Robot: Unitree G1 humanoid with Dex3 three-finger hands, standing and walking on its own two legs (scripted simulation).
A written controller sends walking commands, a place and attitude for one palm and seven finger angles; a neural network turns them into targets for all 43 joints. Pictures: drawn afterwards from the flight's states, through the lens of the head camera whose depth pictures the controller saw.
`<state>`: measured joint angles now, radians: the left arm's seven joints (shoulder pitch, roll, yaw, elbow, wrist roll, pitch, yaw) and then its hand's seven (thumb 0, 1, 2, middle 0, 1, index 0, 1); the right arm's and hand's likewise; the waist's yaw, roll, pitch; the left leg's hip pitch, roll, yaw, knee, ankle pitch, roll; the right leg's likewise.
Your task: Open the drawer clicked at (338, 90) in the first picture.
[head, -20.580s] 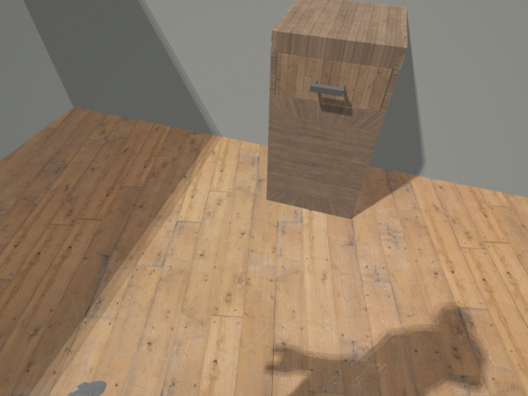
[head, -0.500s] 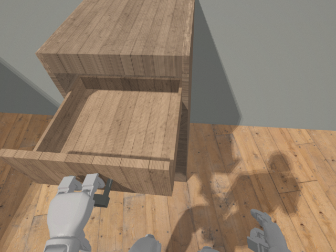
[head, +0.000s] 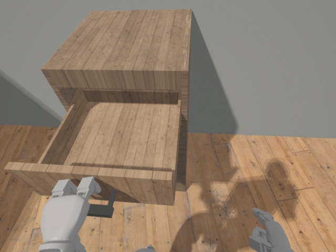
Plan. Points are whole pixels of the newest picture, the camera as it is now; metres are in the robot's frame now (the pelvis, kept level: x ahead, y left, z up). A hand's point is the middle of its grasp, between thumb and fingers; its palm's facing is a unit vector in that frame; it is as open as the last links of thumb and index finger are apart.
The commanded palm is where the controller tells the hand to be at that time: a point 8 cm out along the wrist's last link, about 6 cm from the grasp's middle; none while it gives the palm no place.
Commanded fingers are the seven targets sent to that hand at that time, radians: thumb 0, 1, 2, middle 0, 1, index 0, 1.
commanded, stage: lift the hand off the handle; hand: left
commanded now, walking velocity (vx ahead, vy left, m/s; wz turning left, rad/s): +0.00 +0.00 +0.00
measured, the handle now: (91, 201) +0.24 +0.22 -0.02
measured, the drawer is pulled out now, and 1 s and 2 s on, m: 0.30 0.30 0.30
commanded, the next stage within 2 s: draw the hand back to the body in 1.72 s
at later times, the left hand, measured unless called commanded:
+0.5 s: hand (75, 213) +0.20 +0.22 +0.03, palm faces +0.00 -0.13 -0.99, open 13.5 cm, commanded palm +0.18 +0.22 +0.10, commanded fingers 0.00 -0.50 0.30 -0.30 -1.20 -0.30 -1.20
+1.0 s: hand (65, 205) +0.20 +0.22 +0.08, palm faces +0.06 -0.13 -0.99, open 13.8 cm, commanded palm +0.17 +0.22 +0.14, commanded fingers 0.00 -0.50 0.30 -0.30 -1.20 -0.30 -1.20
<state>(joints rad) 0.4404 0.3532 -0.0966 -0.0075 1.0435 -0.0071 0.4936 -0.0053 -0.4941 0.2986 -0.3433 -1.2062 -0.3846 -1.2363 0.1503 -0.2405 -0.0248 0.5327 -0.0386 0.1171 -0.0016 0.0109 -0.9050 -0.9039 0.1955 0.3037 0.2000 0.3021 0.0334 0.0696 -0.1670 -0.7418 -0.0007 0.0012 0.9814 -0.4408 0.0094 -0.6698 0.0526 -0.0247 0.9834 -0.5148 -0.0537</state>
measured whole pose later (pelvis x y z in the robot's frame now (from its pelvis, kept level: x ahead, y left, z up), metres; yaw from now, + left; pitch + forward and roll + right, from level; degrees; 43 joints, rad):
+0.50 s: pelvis +0.01 +0.00 +0.02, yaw +0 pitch +9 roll +0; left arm 0.49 0.37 -0.10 -0.13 1.01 -0.01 0.39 -0.01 -0.49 0.30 -0.32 -1.20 -0.38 -1.23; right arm 0.16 -0.23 -0.01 0.52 -0.03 0.10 0.02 0.01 -0.90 -0.90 0.20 0.30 0.20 0.30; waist 0.06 0.08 -0.14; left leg -0.63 -0.01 0.01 0.88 -0.41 0.01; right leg -0.56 0.05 -0.01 0.89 -0.48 -0.05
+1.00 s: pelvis +0.01 +0.00 +0.03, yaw -1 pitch +7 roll +0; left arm 0.54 0.40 -0.06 -0.28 0.96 0.01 0.32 -0.01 -0.49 0.30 -0.32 -1.20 -0.33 -1.21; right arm 0.16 -0.24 -0.01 0.51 -0.02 0.11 0.03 0.01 -0.91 -0.90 0.19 0.30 0.20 0.30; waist 0.07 0.09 -0.14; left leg -0.54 0.00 0.02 0.80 -0.39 0.01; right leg -0.47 0.05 0.00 0.80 -0.45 -0.04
